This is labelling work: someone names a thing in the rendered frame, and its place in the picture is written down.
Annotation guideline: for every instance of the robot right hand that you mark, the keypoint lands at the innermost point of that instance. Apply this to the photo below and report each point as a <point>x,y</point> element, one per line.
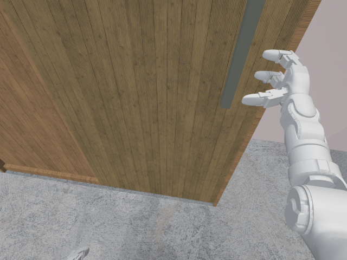
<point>296,80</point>

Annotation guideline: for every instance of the wardrobe door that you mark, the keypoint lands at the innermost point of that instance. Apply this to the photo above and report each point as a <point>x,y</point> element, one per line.
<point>33,131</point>
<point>139,83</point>

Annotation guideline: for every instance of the handle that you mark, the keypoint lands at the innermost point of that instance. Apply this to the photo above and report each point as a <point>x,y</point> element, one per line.
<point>244,40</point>

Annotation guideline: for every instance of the robot right upper arm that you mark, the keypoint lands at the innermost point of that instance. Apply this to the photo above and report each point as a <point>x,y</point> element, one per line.
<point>319,215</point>

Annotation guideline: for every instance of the robot left hand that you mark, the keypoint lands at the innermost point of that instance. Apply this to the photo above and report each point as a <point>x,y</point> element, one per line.
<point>79,254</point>

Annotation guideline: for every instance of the robot right forearm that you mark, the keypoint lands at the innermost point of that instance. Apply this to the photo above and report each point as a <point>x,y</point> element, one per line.
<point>306,145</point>

